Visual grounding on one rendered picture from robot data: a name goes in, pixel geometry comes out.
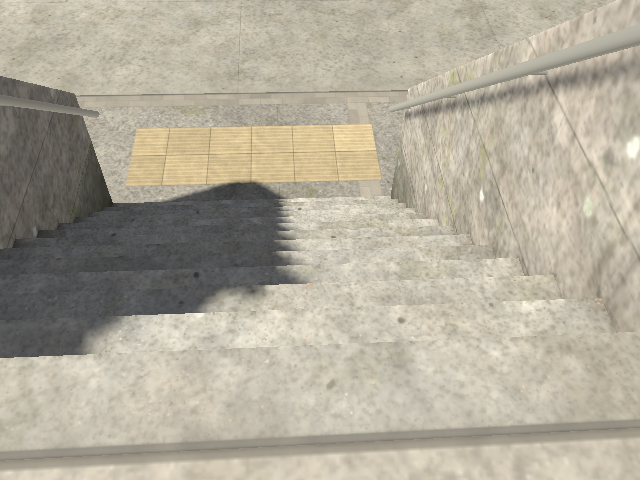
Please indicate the stairs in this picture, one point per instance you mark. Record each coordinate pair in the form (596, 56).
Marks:
(199, 275)

